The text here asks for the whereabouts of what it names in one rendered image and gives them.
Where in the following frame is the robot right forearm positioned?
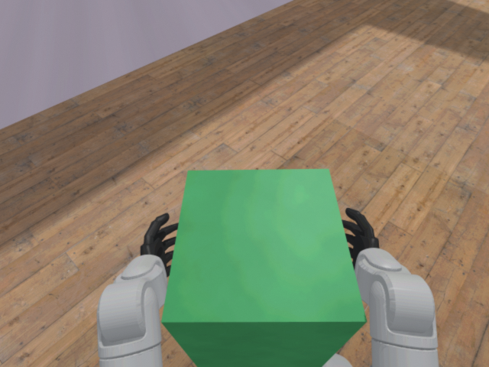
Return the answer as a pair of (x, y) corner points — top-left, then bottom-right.
(355, 248), (439, 367)

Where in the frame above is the robot left forearm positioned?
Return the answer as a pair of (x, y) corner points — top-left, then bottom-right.
(97, 255), (167, 367)

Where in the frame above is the carton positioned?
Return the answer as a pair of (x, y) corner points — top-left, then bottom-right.
(161, 169), (367, 367)

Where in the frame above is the left robot hand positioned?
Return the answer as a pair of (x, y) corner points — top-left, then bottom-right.
(140, 213), (179, 277)

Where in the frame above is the right robot hand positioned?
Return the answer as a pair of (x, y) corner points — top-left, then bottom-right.
(342, 208), (379, 269)

